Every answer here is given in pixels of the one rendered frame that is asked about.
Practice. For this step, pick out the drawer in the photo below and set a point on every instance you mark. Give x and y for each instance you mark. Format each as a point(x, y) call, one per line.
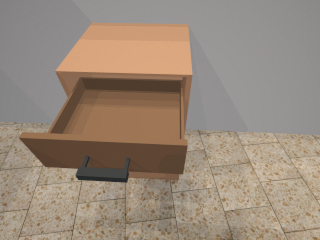
point(111, 119)

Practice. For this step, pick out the handle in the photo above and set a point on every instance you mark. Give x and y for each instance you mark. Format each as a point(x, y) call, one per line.
point(103, 174)

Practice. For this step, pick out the cabinet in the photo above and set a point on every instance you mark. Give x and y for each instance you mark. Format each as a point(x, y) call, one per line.
point(132, 51)

